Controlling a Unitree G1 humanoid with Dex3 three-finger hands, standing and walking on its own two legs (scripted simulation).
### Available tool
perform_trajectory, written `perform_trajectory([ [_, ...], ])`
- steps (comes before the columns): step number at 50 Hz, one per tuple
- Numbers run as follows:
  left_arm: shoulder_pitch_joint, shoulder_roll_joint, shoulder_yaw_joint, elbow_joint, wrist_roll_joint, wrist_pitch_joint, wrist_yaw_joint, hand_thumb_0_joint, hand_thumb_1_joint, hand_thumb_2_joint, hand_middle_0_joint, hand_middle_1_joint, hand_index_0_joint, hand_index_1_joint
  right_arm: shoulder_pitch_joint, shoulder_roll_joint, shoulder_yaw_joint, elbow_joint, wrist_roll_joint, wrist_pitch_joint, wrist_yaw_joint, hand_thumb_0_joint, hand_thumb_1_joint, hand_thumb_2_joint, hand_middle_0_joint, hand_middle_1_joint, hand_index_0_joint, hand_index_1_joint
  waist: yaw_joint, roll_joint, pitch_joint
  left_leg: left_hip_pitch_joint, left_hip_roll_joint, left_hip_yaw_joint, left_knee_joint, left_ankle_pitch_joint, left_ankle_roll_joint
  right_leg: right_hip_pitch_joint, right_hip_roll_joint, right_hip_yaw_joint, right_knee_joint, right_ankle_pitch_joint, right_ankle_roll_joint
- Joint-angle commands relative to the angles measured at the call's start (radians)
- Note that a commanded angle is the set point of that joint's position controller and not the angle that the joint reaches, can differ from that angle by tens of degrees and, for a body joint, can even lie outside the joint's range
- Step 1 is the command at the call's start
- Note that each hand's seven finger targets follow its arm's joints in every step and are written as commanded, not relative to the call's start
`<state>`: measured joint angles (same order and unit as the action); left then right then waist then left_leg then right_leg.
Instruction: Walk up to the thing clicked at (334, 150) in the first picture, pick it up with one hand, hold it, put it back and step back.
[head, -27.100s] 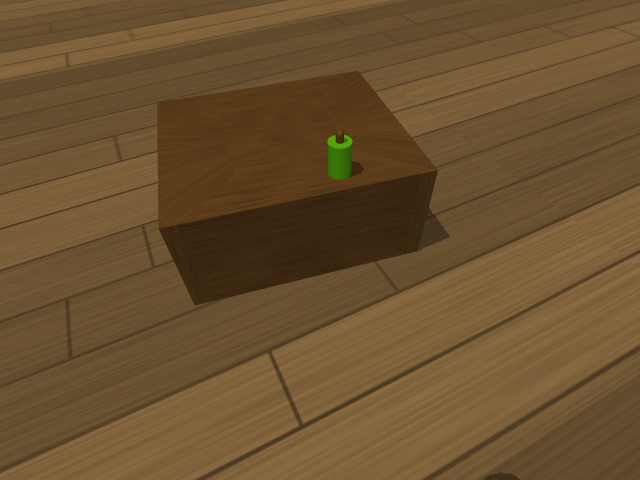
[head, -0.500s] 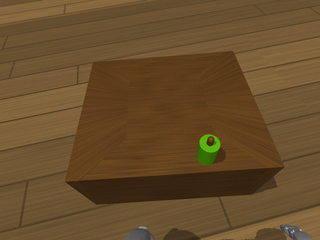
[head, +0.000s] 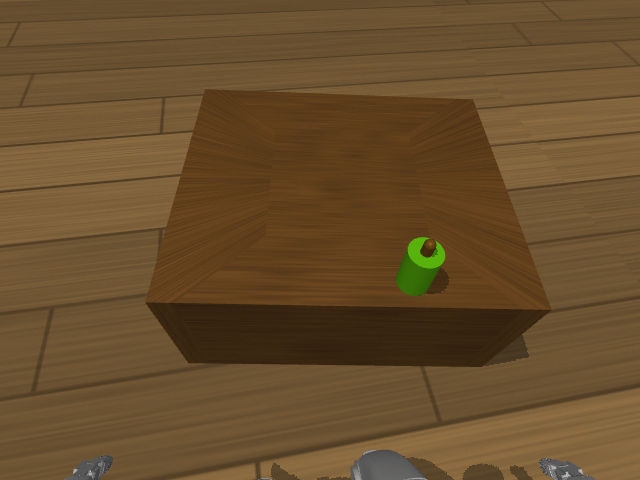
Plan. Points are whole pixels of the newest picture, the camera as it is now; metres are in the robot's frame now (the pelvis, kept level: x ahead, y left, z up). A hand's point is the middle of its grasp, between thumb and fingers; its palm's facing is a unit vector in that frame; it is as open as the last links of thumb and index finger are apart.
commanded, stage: step back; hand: right
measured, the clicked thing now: (421, 262) +0.57 -0.21 -0.26
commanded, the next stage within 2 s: none
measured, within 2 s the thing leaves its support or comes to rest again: neither
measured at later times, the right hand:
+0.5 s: hand out of the picture -0.08 -0.28 -0.16, palm faces -0.05 +0.91 -0.41, open 7.4 cm
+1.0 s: hand out of the picture -0.19 -0.28 -0.15, palm faces +0.04 +0.92 -0.40, open 7.4 cm
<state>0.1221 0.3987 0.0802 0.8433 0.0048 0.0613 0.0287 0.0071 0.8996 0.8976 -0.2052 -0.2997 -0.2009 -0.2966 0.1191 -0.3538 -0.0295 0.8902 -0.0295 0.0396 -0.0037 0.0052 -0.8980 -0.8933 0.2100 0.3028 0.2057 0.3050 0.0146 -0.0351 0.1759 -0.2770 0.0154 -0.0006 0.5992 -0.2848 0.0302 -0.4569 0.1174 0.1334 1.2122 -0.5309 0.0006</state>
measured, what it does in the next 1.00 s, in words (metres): walks backwards: right foot, then left foot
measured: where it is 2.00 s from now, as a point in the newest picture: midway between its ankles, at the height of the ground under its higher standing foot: outside the picture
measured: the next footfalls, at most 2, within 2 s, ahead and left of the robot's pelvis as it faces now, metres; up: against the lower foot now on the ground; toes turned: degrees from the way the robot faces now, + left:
right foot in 0.20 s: -0.04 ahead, -0.14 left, +0.00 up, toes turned -2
left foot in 0.52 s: -0.13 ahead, +0.13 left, +0.00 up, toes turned -2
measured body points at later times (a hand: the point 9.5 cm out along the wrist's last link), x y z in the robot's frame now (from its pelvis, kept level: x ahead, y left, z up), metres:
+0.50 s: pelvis -0.14 +0.00 -0.01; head -0.08 +0.00 +0.43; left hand -0.01 +0.32 -0.11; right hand -0.08 -0.32 -0.14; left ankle -0.16 +0.13 -0.72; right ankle -0.08 -0.14 -0.73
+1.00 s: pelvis -0.31 +0.00 -0.01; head -0.26 -0.01 +0.43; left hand -0.21 +0.31 -0.13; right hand -0.20 -0.33 -0.13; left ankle -0.21 +0.13 -0.70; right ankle -0.32 -0.13 -0.73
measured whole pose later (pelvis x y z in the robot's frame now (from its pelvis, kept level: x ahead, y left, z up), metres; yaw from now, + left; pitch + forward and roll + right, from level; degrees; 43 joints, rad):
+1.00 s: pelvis -0.31 +0.00 -0.01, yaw -6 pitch -3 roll +0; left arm 0.21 0.36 0.06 0.87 0.04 0.05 -0.01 0.01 0.90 0.90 -0.21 -0.30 -0.20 -0.30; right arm 0.09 -0.40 -0.05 0.85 -0.02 0.06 -0.02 0.00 -0.90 -0.89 0.21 0.30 0.20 0.30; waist 0.04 0.02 0.16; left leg -0.52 -0.03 -0.09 0.92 -0.45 -0.01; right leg -0.26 0.02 0.04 0.68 -0.38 -0.01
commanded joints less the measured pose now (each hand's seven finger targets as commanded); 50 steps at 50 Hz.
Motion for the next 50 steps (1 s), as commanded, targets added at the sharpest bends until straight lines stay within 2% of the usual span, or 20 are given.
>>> perform_trajectory([
  [1, 0.028, 0.155, 0.047, -0.076, 0.008, -0.032, 0.001, 0.000, 0.900, 0.900, -0.200, -0.300, -0.200, -0.300, 0.020, -0.248, -0.075, -0.089, 0.006, -0.022, -0.028, 0.000, -0.900, -0.900, 0.200, 0.300, 0.200, 0.300, -0.039, 0.172, -0.184, 0.218, 0.245, -0.191, -0.131, 0.583, 0.227, -0.047, -0.039, -0.004, -0.099, 0.002, 0.039],
  [6, 0.101, 0.150, 0.042, -0.052, 0.011, -0.043, -0.010, 0.000, 0.900, 0.900, -0.200, -0.300, -0.200, -0.300, -0.031, -0.290, -0.089, -0.119, 0.003, -0.012, -0.021, 0.000, -0.900, -0.900, 0.200, 0.300, 0.200, 0.300, -0.023, 0.243, -0.241, 0.164, 0.254, -0.196, -0.111, 0.347, 0.191, 0.131, -0.108, -0.086, -0.508, 0.082, 0.015],
  [9, 0.186, 0.169, 0.055, -0.005, 0.031, -0.060, -0.009, 0.000, 0.900, 0.900, -0.200, -0.300, -0.200, -0.300, -0.040, -0.266, -0.079, -0.117, 0.019, 0.004, -0.011, 0.000, -0.900, -0.900, 0.200, 0.300, 0.200, 0.300, 0.016, 0.170, -0.266, -0.029, 0.190, -0.145, -0.020, 0.165, 0.095, 0.352, -0.108, -0.107, -0.776, 0.336, -0.026],
  [10, 0.170, 0.238, 0.076, -0.025, 0.044, -0.068, -0.011, 0.000, 0.900, 0.900, -0.200, -0.300, -0.200, -0.300, -0.021, -0.228, -0.067, -0.124, 0.023, 0.005, -0.008, 0.000, -0.900, -0.900, 0.200, 0.300, 0.200, 0.300, 0.005, -0.008, -0.238, -0.193, 0.091, -0.105, 0.096, -0.016, 0.036, 0.385, -0.243, 0.137, -0.830, 0.263, -0.077],
  [11, 0.113, 0.331, 0.094, -0.052, 0.034, -0.063, -0.016, 0.000, 0.900, 0.900, -0.200, -0.300, -0.200, -0.300, -0.063, -0.195, -0.062, -0.137, 0.030, 0.004, -0.012, 0.000, -0.900, -0.900, 0.200, 0.300, 0.200, 0.300, 0.035, -0.232, -0.181, -0.235, -0.085, -0.029, 0.326, -0.280, -0.022, 0.216, -0.463, 0.376, -0.918, 0.306, -0.240],
  [12, 0.050, 0.361, 0.097, -0.091, 0.046, -0.070, -0.012, 0.000, 0.900, 0.900, -0.200, -0.300, -0.200, -0.300, -0.080, -0.237, -0.083, -0.128, 0.021, 0.015, -0.020, 0.000, -0.900, -0.900, 0.200, 0.300, 0.200, 0.300, 0.043, -0.216, -0.117, -0.187, -0.076, -0.173, 0.562, -0.343, -0.035, 0.032, -0.557, 0.474, -0.945, 0.344, -0.325],
  [15, -0.063, 0.234, 0.066, -0.115, 0.030, -0.066, -0.001, 0.000, 0.900, 0.900, -0.200, -0.300, -0.200, -0.300, 0.048, -0.236, -0.076, -0.076, 0.045, 0.004, -0.022, 0.000, -0.900, -0.900, 0.200, 0.300, 0.200, 0.300, -0.046, -0.076, -0.129, -0.193, -0.129, -0.183, 0.625, -0.185, -0.031, 0.118, -0.348, 0.102, -0.800, 0.573, -0.189],
  [21, 0.013, 0.227, 0.067, -0.131, 0.038, -0.050, 0.015, 0.000, 0.900, 0.900, -0.200, -0.300, -0.200, -0.300, 0.047, -0.230, -0.067, -0.094, 0.018, -0.007, -0.024, 0.000, -0.900, -0.900, 0.200, 0.300, 0.200, 0.300, 0.026, -0.156, -0.185, -0.199, -0.045, -0.104, 0.305, -0.254, -0.048, 0.351, -0.395, 0.102, -0.720, 0.669, -0.207],
  [25, -0.019, 0.239, 0.051, -0.139, 0.014, -0.027, 0.002, 0.000, 0.900, 0.900, -0.200, -0.300, -0.200, -0.300, 0.178, -0.221, -0.083, -0.036, 0.004, -0.022, -0.015, 0.000, -0.900, -0.900, 0.200, 0.300, 0.200, 0.300, -0.032, -0.143, -0.242, 0.053, -0.049, 0.018, -0.140, 0.009, -0.018, 0.261, -0.331, 0.037, -0.575, 0.621, -0.140],
  [26, 0.007, 0.200, 0.038, -0.140, 0.013, -0.019, -0.001, 0.000, 0.900, 0.900, -0.200, -0.300, -0.200, -0.300, 0.164, -0.255, -0.095, -0.038, -0.006, -0.027, -0.014, 0.000, -0.900, -0.900, 0.200, 0.300, 0.200, 0.300, -0.022, -0.020, -0.228, 0.099, 0.029, -0.127, -0.196, 0.091, 0.008, 0.151, -0.262, 0.003, -0.503, 0.458, -0.085],
  [27, 0.012, 0.152, 0.028, -0.153, 0.006, -0.019, -0.002, 0.000, 0.900, 0.900, -0.200, -0.300, -0.200, -0.300, 0.126, -0.354, -0.115, -0.060, -0.019, -0.028, -0.011, 0.000, -0.900, -0.900, 0.200, 0.300, 0.200, 0.300, -0.019, 0.237, -0.217, 0.142, 0.269, -0.452, -0.255, 0.232, 0.115, -0.047, -0.083, -0.097, -0.312, 0.112, -0.025],
  [28, -0.095, 0.194, 0.053, -0.160, 0.011, -0.020, 0.016, 0.000, 0.900, 0.900, -0.200, -0.300, -0.200, -0.300, 0.115, -0.433, -0.126, -0.078, -0.014, -0.027, -0.004, 0.000, -0.900, -0.900, 0.200, 0.300, 0.200, 0.300, -0.084, 0.289, -0.204, -0.042, 0.382, -0.585, -0.299, 0.314, 0.257, 0.010, -0.028, -0.004, -0.117, -0.163, -0.011],
  [32, 0.045, 0.186, 0.052, -0.080, -0.003, -0.013, 0.014, 0.000, 0.900, 0.900, -0.200, -0.300, -0.200, -0.300, -0.037, -0.292, -0.086, -0.096, -0.009, -0.038, -0.026, 0.000, -0.900, -0.900, 0.200, 0.300, 0.200, 0.300, 0.032, 0.173, -0.143, -0.008, 0.237, -0.275, -0.195, 0.416, 0.177, -0.056, -0.011, 0.080, 0.125, 0.018, -0.022],
  [41, 0.063, 0.159, 0.041, -0.077, 0.019, -0.033, -0.012, 0.000, 0.900, 0.900, -0.200, -0.300, -0.200, -0.300, 0.035, -0.299, -0.093, -0.106, -0.003, -0.022, -0.029, 0.000, -0.900, -0.900, 0.200, 0.300, 0.200, 0.300, -0.033, 0.220, -0.270, 0.196, 0.252, -0.225, -0.098, 0.441, 0.203, 0.095, -0.101, -0.076, -0.451, 0.038, 0.022],
  [44, 0.194, 0.150, 0.044, -0.009, 0.023, -0.041, -0.017, 0.000, 0.900, 0.900, -0.200, -0.300, -0.200, -0.300, -0.020, -0.310, -0.090, -0.118, 0.009, -0.001, -0.019, 0.000, -0.900, -0.900, 0.200, 0.300, 0.200, 0.300, 0.029, 0.225, -0.306, 0.087, 0.216, -0.173, -0.044, 0.312, 0.138, 0.289, -0.090, -0.145, -0.787, 0.260, -0.021],
  [45, 0.187, 0.199, 0.059, -0.008, 0.036, -0.045, -0.017, 0.000, 0.900, 0.900, -0.200, -0.300, -0.200, -0.300, -0.011, -0.275, -0.078, -0.125, 0.012, 0.001, -0.014, 0.000, -0.900, -0.900, 0.200, 0.300, 0.200, 0.300, 0.023, 0.149, -0.273, -0.069, 0.165, -0.159, -0.017, 0.172, 0.075, 0.347, -0.136, -0.045, -0.774, 0.263, -0.049],
  [46, 0.176, 0.272, 0.080, -0.025, 0.045, -0.048, -0.020, 0.000, 0.900, 0.900, -0.200, -0.300, -0.200, -0.300, -0.008, -0.216, -0.064, -0.141, 0.018, -0.001, -0.013, 0.000, -0.900, -0.900, 0.200, 0.300, 0.200, 0.300, 0.018, -0.073, -0.226, -0.269, 0.011, -0.101, 0.144, -0.096, 0.006, 0.357, -0.324, 0.246, -0.832, 0.232, -0.113],
  [47, 0.095, 0.376, 0.099, -0.054, 0.042, -0.041, -0.019, 0.000, 0.900, 0.900, -0.200, -0.300, -0.200, -0.300, -0.069, -0.218, -0.073, -0.145, 0.019, 0.002, -0.034, 0.000, -0.900, -0.900, 0.200, 0.300, 0.200, 0.300, 0.069, -0.259, -0.165, -0.241, -0.098, -0.088, 0.402, -0.337, -0.030, 0.099, -0.526, 0.422, -0.927, 0.267, -0.285],
  [48, 0.037, 0.357, 0.090, -0.084, 0.040, -0.049, -0.016, 0.000, 0.900, 0.900, -0.200, -0.300, -0.200, -0.300, -0.052, -0.256, -0.087, -0.133, 0.016, 0.006, -0.038, 0.000, -0.900, -0.900, 0.200, 0.300, 0.200, 0.300, 0.038, -0.196, -0.110, -0.206, -0.066, -0.188, 0.552, -0.325, -0.041, -0.009, -0.550, 0.434, -0.938, 0.276, -0.307],
  [50, -0.076, 0.245, 0.057, -0.107, 0.033, -0.050, -0.005, 0.000, 0.900, 0.900, -0.200, -0.300, -0.200, -0.300, 0.028, -0.243, -0.076, -0.090, 0.030, 0.000, -0.034, 0.000, -0.900, -0.900, 0.200, 0.300, 0.200, 0.300, -0.038, -0.051, -0.109, -0.201, -0.122, -0.185, 0.599, -0.204, -0.032, 0.051, -0.382, 0.130, -0.810, 0.520, -0.211],
])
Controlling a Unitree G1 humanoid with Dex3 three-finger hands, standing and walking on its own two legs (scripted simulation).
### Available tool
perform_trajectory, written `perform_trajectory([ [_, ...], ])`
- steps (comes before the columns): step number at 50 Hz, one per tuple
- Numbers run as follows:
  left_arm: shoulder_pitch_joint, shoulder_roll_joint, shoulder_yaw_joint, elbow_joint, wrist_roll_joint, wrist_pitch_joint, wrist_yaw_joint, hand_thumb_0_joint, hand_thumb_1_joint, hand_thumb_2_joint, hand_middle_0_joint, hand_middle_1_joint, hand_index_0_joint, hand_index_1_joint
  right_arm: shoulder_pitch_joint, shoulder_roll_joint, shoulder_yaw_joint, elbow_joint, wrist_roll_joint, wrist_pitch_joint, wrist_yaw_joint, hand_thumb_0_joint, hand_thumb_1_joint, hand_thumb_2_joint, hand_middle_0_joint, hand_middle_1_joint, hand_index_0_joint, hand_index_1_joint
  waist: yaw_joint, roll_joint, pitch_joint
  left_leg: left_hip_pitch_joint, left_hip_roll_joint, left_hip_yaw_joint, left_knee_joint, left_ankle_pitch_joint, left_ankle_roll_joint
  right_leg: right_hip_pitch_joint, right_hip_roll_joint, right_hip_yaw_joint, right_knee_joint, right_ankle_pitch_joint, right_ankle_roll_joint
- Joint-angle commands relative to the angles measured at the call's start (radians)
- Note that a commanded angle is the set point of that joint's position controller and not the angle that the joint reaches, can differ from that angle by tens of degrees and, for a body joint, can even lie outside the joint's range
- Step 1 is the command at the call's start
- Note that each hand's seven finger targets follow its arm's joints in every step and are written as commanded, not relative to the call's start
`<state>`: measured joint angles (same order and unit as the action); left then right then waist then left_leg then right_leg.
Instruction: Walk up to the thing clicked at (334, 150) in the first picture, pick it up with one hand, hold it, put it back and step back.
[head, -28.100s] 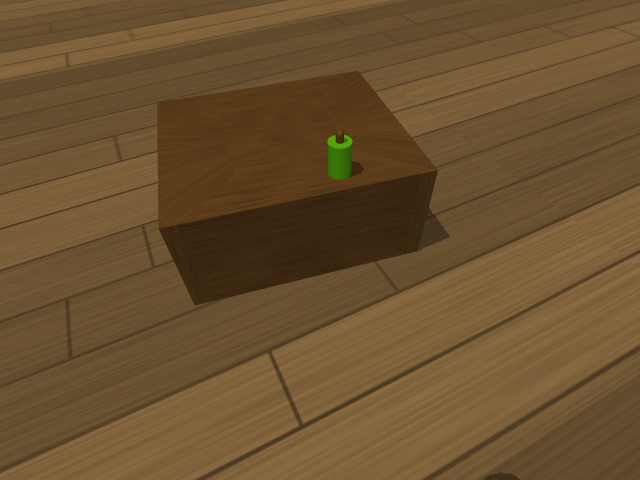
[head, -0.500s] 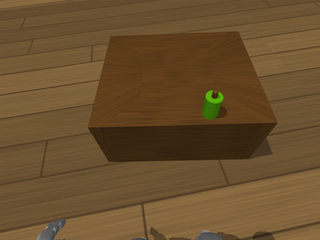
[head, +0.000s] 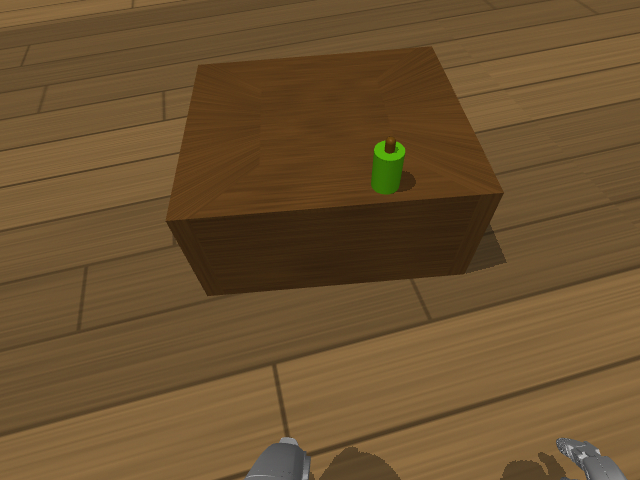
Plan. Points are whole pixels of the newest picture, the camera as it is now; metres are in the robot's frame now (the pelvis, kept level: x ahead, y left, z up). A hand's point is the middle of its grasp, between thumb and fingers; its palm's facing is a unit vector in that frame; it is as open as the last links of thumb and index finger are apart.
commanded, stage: step back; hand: right
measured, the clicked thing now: (388, 162) +0.89 -0.12 -0.25
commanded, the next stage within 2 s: stand in 1.52 s
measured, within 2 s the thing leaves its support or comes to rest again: neither
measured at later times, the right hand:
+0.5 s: hand out of the picture -0.03 -0.26 -0.12, palm faces -0.11 +0.90 -0.42, open 7.4 cm
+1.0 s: hand out of the picture -0.11 -0.26 -0.14, palm faces -0.11 +0.92 -0.37, open 7.4 cm
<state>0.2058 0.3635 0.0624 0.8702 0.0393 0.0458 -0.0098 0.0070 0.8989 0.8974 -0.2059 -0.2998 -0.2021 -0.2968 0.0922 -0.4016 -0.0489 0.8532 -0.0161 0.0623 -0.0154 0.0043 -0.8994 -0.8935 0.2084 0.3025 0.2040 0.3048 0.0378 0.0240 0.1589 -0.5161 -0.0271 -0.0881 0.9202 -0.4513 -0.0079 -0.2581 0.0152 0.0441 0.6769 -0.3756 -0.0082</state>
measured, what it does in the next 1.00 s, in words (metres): walks backwards: left foot, then right foot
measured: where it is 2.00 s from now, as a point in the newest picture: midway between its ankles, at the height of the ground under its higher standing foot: outside the picture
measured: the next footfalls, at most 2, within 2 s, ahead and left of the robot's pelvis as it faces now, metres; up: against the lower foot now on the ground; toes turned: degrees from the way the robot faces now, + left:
left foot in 0.24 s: -0.05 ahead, +0.13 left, +0.00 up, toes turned +4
right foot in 0.58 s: -0.13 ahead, -0.15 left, +0.00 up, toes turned +2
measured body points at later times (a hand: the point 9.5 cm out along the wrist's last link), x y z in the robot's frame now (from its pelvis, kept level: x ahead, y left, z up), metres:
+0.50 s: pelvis -0.16 +0.00 +0.01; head -0.12 +0.02 +0.45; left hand -0.08 +0.32 -0.12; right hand -0.03 -0.31 -0.10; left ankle -0.09 +0.12 -0.72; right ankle -0.19 -0.15 -0.68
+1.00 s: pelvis -0.20 -0.01 +0.01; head -0.18 +0.00 +0.46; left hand -0.16 +0.31 -0.12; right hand -0.11 -0.31 -0.11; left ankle -0.17 +0.11 -0.72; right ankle -0.21 -0.14 -0.70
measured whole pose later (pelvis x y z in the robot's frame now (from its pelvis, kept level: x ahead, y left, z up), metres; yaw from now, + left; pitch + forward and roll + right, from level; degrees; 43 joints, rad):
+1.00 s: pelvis -0.20 -0.01 +0.01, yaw +4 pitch -3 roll +0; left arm 0.21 0.40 0.05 0.98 0.02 0.02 -0.01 0.01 0.90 0.90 -0.21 -0.30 -0.20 -0.30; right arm 0.22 -0.35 -0.05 0.98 -0.04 -0.03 0.02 0.01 -0.90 -0.89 0.21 0.30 0.20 0.30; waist 0.02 -0.03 0.08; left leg -0.26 -0.01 0.00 0.57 -0.27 0.02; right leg -0.27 -0.02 0.00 0.80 -0.54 -0.03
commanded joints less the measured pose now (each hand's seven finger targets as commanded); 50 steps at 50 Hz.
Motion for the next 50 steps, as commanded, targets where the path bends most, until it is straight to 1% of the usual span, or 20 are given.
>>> perform_trajectory([
  [1, -0.161, 0.265, 0.078, -0.137, 0.004, -0.033, 0.036, 0.000, 0.900, 0.900, -0.200, -0.300, -0.200, -0.300, 0.074, -0.189, -0.053, -0.047, 0.018, -0.028, -0.021, 0.000, -0.900, -0.900, 0.200, 0.300, 0.200, 0.300, -0.062, -0.139, -0.107, 0.044, -0.084, -0.069, 0.278, -0.019, -0.003, -0.116, -0.254, 0.171, -0.244, 0.388, -0.186],
  [8, -0.065, 0.277, 0.073, -0.143, 0.003, -0.016, 0.051, 0.000, 0.900, 0.900, -0.200, -0.300, -0.200, -0.300, 0.079, -0.163, -0.044, -0.062, -0.011, -0.042, -0.016, 0.000, -0.900, -0.900, 0.200, 0.300, 0.200, 0.300, 0.008, -0.231, -0.178, 0.088, 0.001, 0.052, -0.176, -0.065, -0.003, 0.152, -0.281, 0.161, -0.120, 0.586, -0.179],
  [11, -0.082, 0.247, 0.049, -0.154, -0.015, 0.004, 0.038, 0.000, 0.900, 0.900, -0.200, -0.300, -0.200, -0.300, 0.173, -0.185, -0.063, -0.009, -0.016, -0.051, -0.015, 0.000, -0.900, -0.900, 0.200, 0.300, 0.200, 0.300, -0.036, -0.136, -0.227, 0.323, 0.027, 0.051, -0.523, 0.276, 0.029, 0.020, -0.202, 0.097, 0.034, 0.422, -0.092],
  [12, -0.039, 0.201, 0.035, -0.154, -0.020, 0.007, 0.034, 0.000, 0.900, 0.900, -0.200, -0.300, -0.200, -0.300, 0.145, -0.260, -0.079, -0.018, -0.029, -0.052, -0.015, 0.000, -0.900, -0.900, 0.200, 0.300, 0.200, 0.300, -0.014, 0.065, -0.228, 0.414, 0.232, -0.230, -0.558, 0.413, 0.106, -0.178, -0.085, 0.029, 0.184, 0.142, -0.036],
  [13, -0.128, 0.225, 0.046, -0.177, -0.030, 0.007, 0.047, 0.000, 0.900, 0.900, -0.200, -0.300, -0.200, -0.300, 0.107, -0.379, -0.093, -0.045, -0.020, -0.047, -0.003, 0.000, -0.900, -0.900, 0.200, 0.300, 0.200, 0.300, -0.067, 0.236, -0.225, 0.261, 0.426, -0.429, -0.591, 0.532, 0.279, -0.191, 0.030, -0.017, 0.366, -0.281, -0.002],
  [14, -0.162, 0.244, 0.060, -0.158, -0.015, 0.012, 0.053, 0.000, 0.900, 0.900, -0.200, -0.300, -0.200, -0.300, 0.094, -0.362, -0.099, -0.046, -0.026, -0.052, -0.006, 0.000, -0.900, -0.900, 0.200, 0.300, 0.200, 0.300, -0.080, 0.165, -0.192, 0.162, 0.446, -0.458, -0.600, 0.510, 0.319, -0.154, 0.037, 0.104, 0.522, -0.290, -0.004],
  [17, -0.050, 0.225, 0.057, -0.096, -0.033, 0.019, 0.044, 0.000, 0.900, 0.900, -0.200, -0.300, -0.200, -0.300, 0.001, -0.266, -0.062, -0.056, -0.024, -0.058, -0.022, 0.000, -0.900, -0.900, 0.200, 0.300, 0.200, 0.300, 0.009, 0.078, -0.159, 0.208, 0.303, -0.178, -0.499, 0.616, 0.232, -0.215, 0.068, 0.155, 0.658, -0.162, -0.009],
  [24, -0.023, 0.216, 0.053, -0.063, -0.007, -0.019, 0.003, 0.000, 0.900, 0.900, -0.200, -0.300, -0.200, -0.300, 0.070, -0.263, -0.078, -0.049, -0.034, -0.061, -0.004, 0.000, -0.900, -0.900, 0.200, 0.300, 0.200, 0.300, -0.063, 0.169, -0.190, 0.324, 0.274, -0.178, -0.592, -0.102, 0.210, -0.111, 0.016, -0.005, 0.108, -0.195, 0.016],
  [27, 0.116, 0.200, 0.065, 0.033, -0.005, -0.039, 0.001, 0.000, 0.900, 0.900, -0.200, -0.300, -0.200, -0.300, 0.020, -0.266, -0.076, -0.050, -0.035, -0.041, 0.003, 0.000, -0.900, -0.900, 0.200, 0.300, 0.200, 0.300, 0.007, 0.160, -0.174, 0.161, 0.251, -0.103, -0.527, -0.103, 0.160, 0.135, 0.015, -0.050, -0.263, -0.028, -0.036],
  [28, 0.132, 0.226, 0.077, 0.047, 0.005, -0.050, 0.006, 0.000, 0.900, 0.900, -0.200, -0.300, -0.200, -0.300, 0.050, -0.216, -0.062, -0.046, -0.034, -0.040, 0.005, 0.000, -0.900, -0.900, 0.200, 0.300, 0.200, 0.300, 0.012, 0.059, -0.173, 0.090, 0.193, -0.041, -0.382, -0.097, 0.116, 0.203, -0.012, 0.047, -0.341, -0.041, -0.058],
  [29, 0.118, 0.286, 0.095, 0.037, 0.020, -0.058, 0.010, 0.000, 0.900, 0.900, -0.200, -0.300, -0.200, -0.300, 0.064, -0.140, -0.040, -0.059, -0.024, -0.042, 0.005, 0.000, -0.900, -0.900, 0.200, 0.300, 0.200, 0.300, 0.001, -0.154, -0.138, -0.102, 0.069, 0.046, -0.172, -0.108, 0.041, 0.223, -0.178, 0.359, -0.426, -0.260, -0.103],
  [30, 0.026, 0.377, 0.105, -0.006, 0.022, -0.058, 0.013, 0.000, 0.900, 0.900, -0.200, -0.300, -0.200, -0.300, -0.022, -0.151, -0.046, -0.070, -0.021, -0.046, -0.009, 0.000, -0.900, -0.900, 0.200, 0.300, 0.200, 0.300, 0.043, -0.214, -0.066, -0.034, 0.021, -0.043, -0.095, -0.115, 0.002, -0.113, -0.376, 0.549, -0.500, -0.546, -0.210],
  [31, -0.056, 0.361, 0.099, -0.032, 0.018, -0.064, 0.012, 0.000, 0.900, 0.900, -0.200, -0.300, -0.200, -0.300, -0.023, -0.202, -0.062, -0.048, -0.013, -0.051, -0.007, 0.000, -0.900, -0.900, 0.200, 0.300, 0.200, 0.300, 0.005, -0.151, 0.023, 0.023, 0.045, -0.084, -0.019, -0.054, -0.005, -0.230, -0.379, 0.534, -0.495, -0.556, -0.227],
  [34, -0.071, 0.273, 0.077, -0.021, 0.009, -0.085, 0.018, 0.000, 0.900, 0.900, -0.200, -0.300, -0.200, -0.300, 0.048, -0.175, -0.047, 0.005, -0.001, -0.071, 0.001, 0.000, -0.900, -0.900, 0.200, 0.300, 0.200, 0.300, -0.021, -0.127, -0.052, 0.019, 0.000, -0.042, -0.019, 0.061, 0.001, -0.020, -0.240, 0.251, -0.389, -0.074, -0.146],
  [39, -0.007, 0.284, 0.076, 0.001, 0.006, -0.084, 0.011, 0.000, 0.900, 0.900, -0.200, -0.300, -0.200, -0.300, 0.026, -0.167, -0.046, 0.016, -0.018, -0.089, 0.017, 0.000, -0.900, -0.900, 0.200, 0.300, 0.200, 0.300, 0.030, -0.183, -0.048, 0.059, 0.022, 0.047, -0.233, 0.019, -0.007, 0.085, -0.248, 0.204, -0.347, -0.027, -0.155],
  [43, -0.019, 0.236, 0.037, -0.006, -0.008, -0.064, 0.006, 0.000, 0.900, 0.900, -0.200, -0.300, -0.200, -0.300, 0.129, -0.154, -0.057, 0.067, -0.014, -0.115, 0.009, 0.000, -0.900, -0.900, 0.200, 0.300, 0.200, 0.300, -0.039, -0.124, -0.144, 0.413, 0.011, 0.072, -0.532, 0.222, 0.036, -0.002, -0.194, 0.063, -0.120, 0.345, -0.100],
  [44, -0.027, 0.187, 0.020, -0.009, -0.019, -0.065, 0.004, 0.000, 0.900, 0.900, -0.200, -0.300, -0.200, -0.300, 0.161, -0.208, -0.071, 0.075, -0.017, -0.121, 0.002, 0.000, -0.900, -0.900, 0.200, 0.300, 0.200, 0.300, -0.055, 0.024, -0.182, 0.500, 0.166, -0.177, -0.561, 0.213, 0.093, -0.135, -0.103, -0.012, 0.009, 0.251, -0.042],
  [45, -0.068, 0.192, 0.026, -0.008, -0.031, -0.058, 0.008, 0.000, 0.900, 0.900, -0.200, -0.300, -0.200, -0.300, 0.168, -0.276, -0.081, 0.075, -0.014, -0.120, 0.005, 0.000, -0.900, -0.900, 0.200, 0.300, 0.200, 0.300, -0.053, 0.102, -0.184, 0.413, 0.317, -0.378, -0.620, 0.007, 0.204, -0.158, -0.018, -0.079, 0.088, -0.132, -0.027],
  [46, -0.078, 0.237, 0.038, -0.002, -0.026, -0.056, 0.011, 0.000, 0.900, 0.900, -0.200, -0.300, -0.200, -0.300, 0.170, -0.301, -0.091, 0.072, -0.014, -0.118, 0.010, 0.000, -0.900, -0.900, 0.200, 0.300, 0.200, 0.300, -0.067, 0.099, -0.160, 0.347, 0.369, -0.442, -0.663, -0.087, 0.270, -0.143, -0.043, -0.015, 0.184, -0.232, -0.031],
  [50, -0.040, 0.215, 0.034, 0.028, -0.025, -0.072, 0.004, 0.000, 0.900, 0.900, -0.200, -0.300, -0.200, -0.300, 0.097, -0.240, -0.071, 0.062, -0.021, -0.118, 0.004, 0.000, -0.900, -0.900, 0.200, 0.300, 0.200, 0.300, -0.034, 0.136, -0.109, 0.293, 0.277, -0.260, -0.619, 0.105, 0.200, -0.118, -0.074, -0.010, 0.069, -0.138, -0.027],
])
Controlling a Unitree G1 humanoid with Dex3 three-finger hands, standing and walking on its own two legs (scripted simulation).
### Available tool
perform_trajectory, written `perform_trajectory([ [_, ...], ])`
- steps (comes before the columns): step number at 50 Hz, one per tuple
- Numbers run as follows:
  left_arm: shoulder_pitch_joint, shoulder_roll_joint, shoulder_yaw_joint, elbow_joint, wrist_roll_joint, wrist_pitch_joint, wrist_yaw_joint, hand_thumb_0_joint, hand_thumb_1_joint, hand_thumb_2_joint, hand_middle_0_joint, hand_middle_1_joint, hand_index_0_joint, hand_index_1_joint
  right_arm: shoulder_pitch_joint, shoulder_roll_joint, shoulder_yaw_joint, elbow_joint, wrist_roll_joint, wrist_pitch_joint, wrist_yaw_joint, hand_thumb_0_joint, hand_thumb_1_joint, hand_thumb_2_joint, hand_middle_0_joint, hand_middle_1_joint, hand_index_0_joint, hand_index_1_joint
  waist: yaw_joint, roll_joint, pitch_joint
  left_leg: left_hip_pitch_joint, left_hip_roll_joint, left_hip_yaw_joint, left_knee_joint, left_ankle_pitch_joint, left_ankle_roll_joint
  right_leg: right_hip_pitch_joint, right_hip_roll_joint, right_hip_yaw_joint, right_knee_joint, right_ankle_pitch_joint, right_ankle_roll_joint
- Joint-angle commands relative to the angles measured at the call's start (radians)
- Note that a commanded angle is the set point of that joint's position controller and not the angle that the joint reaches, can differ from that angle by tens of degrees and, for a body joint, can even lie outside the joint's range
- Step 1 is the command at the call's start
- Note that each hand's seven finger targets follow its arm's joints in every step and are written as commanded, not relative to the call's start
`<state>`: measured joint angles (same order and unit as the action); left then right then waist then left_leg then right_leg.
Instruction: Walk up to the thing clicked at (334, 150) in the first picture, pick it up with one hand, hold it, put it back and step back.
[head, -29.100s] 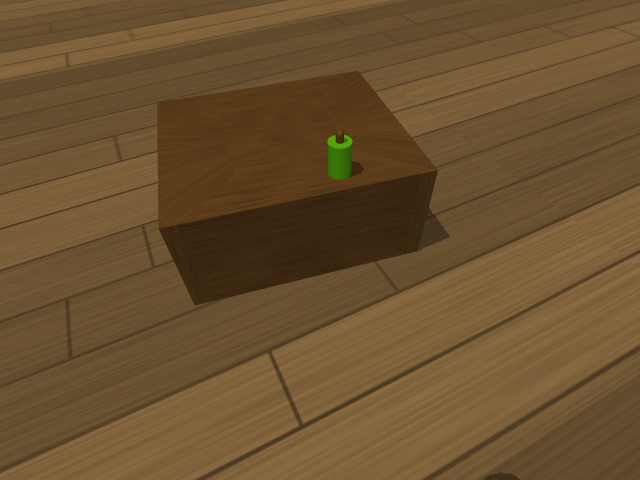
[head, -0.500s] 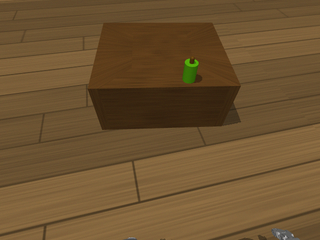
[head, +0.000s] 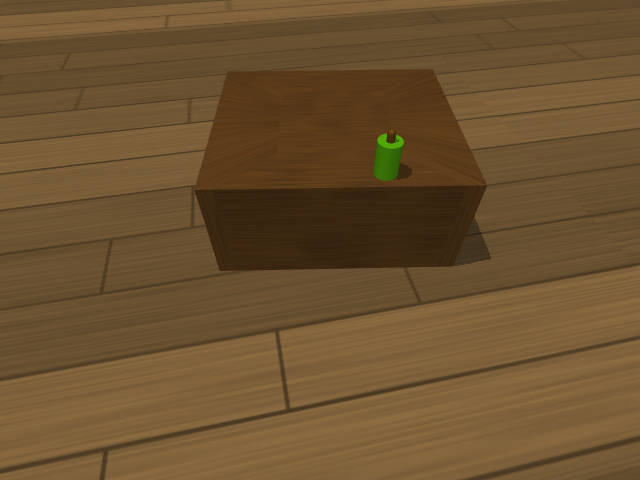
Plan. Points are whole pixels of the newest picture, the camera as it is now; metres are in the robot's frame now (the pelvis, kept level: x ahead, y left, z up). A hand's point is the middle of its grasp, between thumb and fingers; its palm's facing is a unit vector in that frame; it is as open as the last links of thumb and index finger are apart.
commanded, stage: step back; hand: right
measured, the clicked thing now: (388, 152) +1.08 -0.18 -0.26
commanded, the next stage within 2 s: stand in 0.52 s
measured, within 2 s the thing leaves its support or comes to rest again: neither
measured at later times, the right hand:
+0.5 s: hand out of the picture +0.14 -0.25 -0.14, palm faces -0.05 +0.93 -0.36, open 7.4 cm
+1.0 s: hand out of the picture +0.12 -0.26 -0.13, palm faces -0.03 +0.94 -0.33, open 7.4 cm
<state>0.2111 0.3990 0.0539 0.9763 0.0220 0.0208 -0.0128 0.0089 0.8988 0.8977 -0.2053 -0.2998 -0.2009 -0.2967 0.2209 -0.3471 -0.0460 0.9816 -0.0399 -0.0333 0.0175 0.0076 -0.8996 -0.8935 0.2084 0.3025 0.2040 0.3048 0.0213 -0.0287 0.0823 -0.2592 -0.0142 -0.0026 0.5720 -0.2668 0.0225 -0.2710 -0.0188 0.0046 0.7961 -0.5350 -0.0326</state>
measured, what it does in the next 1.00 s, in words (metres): stands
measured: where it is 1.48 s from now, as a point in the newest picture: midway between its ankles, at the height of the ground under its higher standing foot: outside the picture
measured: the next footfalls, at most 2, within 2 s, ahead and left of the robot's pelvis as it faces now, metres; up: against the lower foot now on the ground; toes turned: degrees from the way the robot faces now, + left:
none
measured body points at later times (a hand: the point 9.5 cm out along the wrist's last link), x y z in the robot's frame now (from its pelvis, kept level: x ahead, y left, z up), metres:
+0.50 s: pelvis +0.04 +0.00 +0.01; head +0.06 +0.01 +0.45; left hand +0.13 +0.31 -0.12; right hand +0.15 -0.30 -0.11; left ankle +0.04 +0.11 -0.73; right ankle +0.02 -0.14 -0.73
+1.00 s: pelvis +0.02 -0.01 +0.02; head +0.03 -0.01 +0.47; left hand +0.10 +0.29 -0.11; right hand +0.12 -0.31 -0.11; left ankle +0.04 +0.11 -0.73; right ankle +0.01 -0.14 -0.73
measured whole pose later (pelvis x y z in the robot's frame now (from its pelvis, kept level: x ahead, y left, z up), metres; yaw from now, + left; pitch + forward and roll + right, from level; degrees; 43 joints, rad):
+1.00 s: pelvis +0.02 -0.01 +0.02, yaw +0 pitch -3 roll +0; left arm 0.09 0.35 0.00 1.14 0.01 -0.02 -0.01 0.01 0.90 0.90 -0.20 -0.30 -0.20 -0.30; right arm 0.07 -0.34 -0.01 1.14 -0.01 -0.01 0.02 0.01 -0.90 -0.89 0.21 0.30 0.20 0.30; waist 0.01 0.00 0.07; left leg -0.11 0.01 0.00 0.32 -0.15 -0.01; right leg -0.07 -0.02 -0.02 0.31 -0.19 0.01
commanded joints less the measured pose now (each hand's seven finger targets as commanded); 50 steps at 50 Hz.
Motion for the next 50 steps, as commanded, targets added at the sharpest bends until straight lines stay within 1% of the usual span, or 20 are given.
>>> perform_trajectory([
  [1, -0.019, 0.168, 0.042, -0.059, -0.009, -0.050, 0.006, 0.000, 0.900, 0.900, -0.200, -0.300, -0.200, -0.300, -0.065, -0.278, -0.067, -0.071, 0.006, -0.018, -0.026, 0.000, -0.900, -0.900, 0.200, 0.300, 0.200, 0.300, -0.004, 0.197, -0.048, 0.004, 0.237, -0.294, -0.253, -0.056, 0.148, -0.033, -0.022, 0.002, -0.128, 0.076, 0.003],
  [4, 0.026, 0.168, 0.051, -0.009, 0.008, -0.060, 0.015, 0.000, 0.900, 0.900, -0.200, -0.300, -0.200, -0.300, -0.122, -0.226, -0.043, -0.086, 0.019, 0.004, -0.019, 0.000, -0.900, -0.900, 0.200, 0.300, 0.200, 0.300, 0.040, 0.135, -0.074, -0.172, 0.154, -0.168, -0.136, -0.097, 0.054, 0.237, 0.019, -0.033, -0.369, 0.262, -0.001],
  [5, 0.033, 0.203, 0.062, -0.007, 0.017, -0.065, 0.022, 0.000, 0.900, 0.900, -0.200, -0.300, -0.200, -0.300, -0.125, -0.187, -0.030, -0.094, 0.024, 0.005, -0.019, 0.000, -0.900, -0.900, 0.200, 0.300, 0.200, 0.300, 0.050, 0.041, -0.083, -0.252, 0.107, -0.125, -0.041, -0.095, 0.016, 0.295, -0.062, 0.107, -0.427, 0.228, -0.024],
  [6, 0.026, 0.273, 0.074, -0.008, 0.019, -0.072, 0.025, 0.000, 0.900, 0.900, -0.200, -0.300, -0.200, -0.300, -0.127, -0.151, -0.025, -0.093, 0.023, 0.009, -0.022, 0.000, -0.900, -0.900, 0.200, 0.300, 0.200, 0.300, 0.049, -0.115, -0.048, -0.307, 0.001, -0.074, 0.111, -0.180, -0.017, 0.207, -0.246, 0.389, -0.554, 0.005, -0.095],
  [7, -0.061, 0.304, 0.074, -0.033, 0.018, -0.076, 0.022, 0.000, 0.900, 0.900, -0.200, -0.300, -0.200, -0.300, -0.106, -0.197, -0.039, -0.069, 0.017, 0.013, -0.029, 0.000, -0.900, -0.900, 0.200, 0.300, 0.200, 0.300, 0.023, -0.102, 0.013, -0.208, 0.016, -0.079, 0.208, -0.273, -0.027, 0.031, -0.356, 0.452, -0.572, -0.066, -0.177],
  [8, -0.129, 0.277, 0.067, -0.058, 0.014, -0.077, 0.020, 0.000, 0.900, 0.900, -0.200, -0.300, -0.200, -0.300, -0.062, -0.214, -0.042, -0.045, 0.016, 0.009, -0.027, 0.000, -0.900, -0.900, 0.200, 0.300, 0.200, 0.300, -0.009, -0.063, 0.023, -0.178, 0.046, -0.081, 0.216, -0.244, -0.029, 0.021, -0.348, 0.409, -0.533, 0.021, -0.196],
  [9, -0.146, 0.246, 0.060, -0.061, 0.008, -0.081, 0.023, 0.000, 0.900, 0.900, -0.200, -0.300, -0.200, -0.300, -0.057, -0.208, -0.038, -0.033, 0.021, 0.003, -0.023, 0.000, -0.900, -0.900, 0.200, 0.300, 0.200, 0.300, -0.014, -0.035, 0.015, -0.164, 0.047, -0.075, 0.166, -0.206, -0.022, 0.041, -0.310, 0.328, -0.491, 0.161, -0.179],
  [11, -0.166, 0.227, 0.047, -0.048, 0.006, -0.077, 0.022, 0.000, 0.900, 0.900, -0.200, -0.300, -0.200, -0.300, -0.033, -0.187, -0.034, -0.003, 0.021, -0.011, -0.021, 0.000, -0.900, -0.900, 0.200, 0.300, 0.200, 0.300, -0.036, -0.072, -0.044, -0.015, 0.044, -0.029, -0.042, -0.054, -0.013, 0.028, -0.232, 0.172, -0.408, 0.384, -0.112],
  [12, -0.175, 0.212, 0.038, -0.046, 0.002, -0.071, 0.018, 0.000, 0.900, 0.900, -0.200, -0.300, -0.200, -0.300, -0.013, -0.185, -0.037, 0.009, 0.015, -0.015, -0.022, 0.000, -0.900, -0.900, 0.200, 0.300, 0.200, 0.300, -0.047, -0.072, -0.081, 0.063, 0.045, -0.045, -0.119, 0.080, -0.006, 0.026, -0.188, 0.111, -0.355, 0.478, -0.069],
  [13, -0.166, 0.192, 0.031, -0.045, -0.004, -0.067, 0.015, 0.000, 0.900, 0.900, -0.200, -0.300, -0.200, -0.300, -0.018, -0.200, -0.042, 0.010, 0.011, -0.019, -0.026, 0.000, -0.900, -0.900, 0.200, 0.300, 0.200, 0.300, -0.037, -0.042, -0.108, 0.121, 0.090, -0.097, -0.143, 0.249, 0.009, 0.022, -0.146, 0.066, -0.292, 0.532, -0.030],
  [14, -0.150, 0.171, 0.022, -0.040, -0.014, -0.061, 0.013, 0.000, 0.900, 0.900, -0.200, -0.300, -0.200, -0.300, -0.066, -0.230, -0.044, -0.002, 0.009, -0.023, -0.027, 0.000, -0.900, -0.900, 0.200, 0.300, 0.200, 0.300, -0.013, 0.021, -0.121, 0.099, 0.162, -0.200, -0.170, 0.257, 0.043, 0.027, -0.082, 0.024, -0.277, 0.438, 0.005],
  [15, -0.143, 0.176, 0.028, -0.024, -0.022, -0.059, 0.016, 0.000, 0.900, 0.900, -0.200, -0.300, -0.200, -0.300, -0.111, -0.252, -0.042, -0.006, 0.017, -0.023, -0.023, 0.000, -0.900, -0.900, 0.200, 0.300, 0.200, 0.300, 0.012, 0.050, -0.112, 0.035, 0.194, -0.229, -0.158, 0.256, 0.079, 0.088, -0.049, 0.008, -0.296, 0.299, 0.015],
  [16, -0.150, 0.177, 0.025, -0.016, -0.016, -0.063, 0.020, 0.000, 0.900, 0.900, -0.200, -0.300, -0.200, -0.300, -0.134, -0.242, -0.038, -0.001, 0.018, -0.021, -0.022, 0.000, -0.900, -0.900, 0.200, 0.300, 0.200, 0.300, 0.014, 0.054, -0.113, 0.026, 0.192, -0.212, -0.152, 0.291, 0.074, 0.127, -0.062, 0.015, -0.325, 0.306, 0.007],
  [19, -0.147, 0.191, 0.025, 0.009, -0.018, -0.066, 0.025, 0.000, 0.900, 0.900, -0.200, -0.300, -0.200, -0.300, -0.138, -0.221, -0.027, 0.016, 0.022, -0.017, -0.029, 0.000, -0.900, -0.900, 0.200, 0.300, 0.200, 0.300, 0.007, 0.080, -0.129, 0.044, 0.134, -0.117, -0.115, 0.443, 0.031, 0.190, -0.090, 0.029, -0.337, 0.523, -0.006],
  [21, -0.140, 0.195, 0.026, 0.015, -0.018, -0.066, 0.027, 0.000, 0.900, 0.900, -0.200, -0.300, -0.200, -0.300, -0.129, -0.218, -0.029, 0.026, 0.026, -0.013, -0.032, 0.000, -0.900, -0.900, 0.200, 0.300, 0.200, 0.300, 0.002, 0.078, -0.185, 0.097, 0.122, -0.082, -0.080, 0.537, 0.028, 0.220, -0.104, 0.023, -0.319, 0.640, -0.008],
  [25, -0.171, 0.187, 0.019, 0.023, -0.015, -0.057, 0.030, 0.000, 0.900, 0.900, -0.200, -0.300, -0.200, -0.300, -0.161, -0.213, -0.033, 0.029, 0.026, -0.004, -0.035, 0.000, -0.900, -0.900, 0.200, 0.300, 0.200, 0.300, -0.003, 0.065, -0.187, 0.117, 0.135, -0.090, -0.107, 0.477, 0.036, 0.201, -0.098, 0.009, -0.327, 0.582, -0.004],
  [26, -0.158, 0.142, 0.002, 0.049, -0.028, -0.053, 0.027, 0.000, 0.900, 0.900, -0.200, -0.300, -0.200, -0.300, -0.161, -0.213, -0.019, 0.032, 0.033, -0.007, -0.036, 0.000, -0.900, -0.900, 0.200, 0.300, 0.200, 0.300, -0.011, 0.069, -0.183, 0.161, 0.149, -0.117, -0.150, 0.541, 0.024, 0.193, -0.103, 0.044, -0.359, 0.639, 0.003],
  [35, -0.186, 0.162, -0.007, 0.083, -0.018, -0.059, 0.023, 0.000, 0.900, 0.900, -0.200, -0.300, -0.200, -0.300, -0.215, -0.202, -0.007, 0.053, 0.037, -0.004, -0.028, 0.000, -0.900, -0.900, 0.200, 0.300, 0.200, 0.300, -0.021, 0.035, -0.157, 0.207, 0.149, -0.092, -0.238, 0.437, 0.003, 0.231, -0.115, 0.049, -0.475, 0.615, 0.022],
  [46, -0.184, 0.163, -0.012, 0.102, -0.012, -0.060, 0.017, 0.000, 0.900, 0.900, -0.200, -0.300, -0.200, -0.300, -0.216, -0.199, 0.000, 0.087, 0.032, -0.003, -0.018, 0.000, -0.900, -0.900, 0.200, 0.300, 0.200, 0.300, -0.023, 0.037, -0.092, 0.144, 0.137, -0.094, -0.320, 0.166, -0.012, 0.181, -0.115, 0.064, -0.550, 0.384, 0.021],
  [50, -0.170, 0.164, -0.014, 0.102, -0.011, -0.065, 0.018, 0.000, 0.900, 0.900, -0.200, -0.300, -0.200, -0.300, -0.214, -0.197, 0.000, 0.094, 0.033, -0.005, -0.016, 0.000, -0.900, -0.900, 0.200, 0.300, 0.200, 0.300, -0.021, 0.023, -0.113, 0.179, 0.141, -0.093, -0.301, 0.228, -0.014, 0.170, -0.119, 0.068, -0.550, 0.438, 0.021],
])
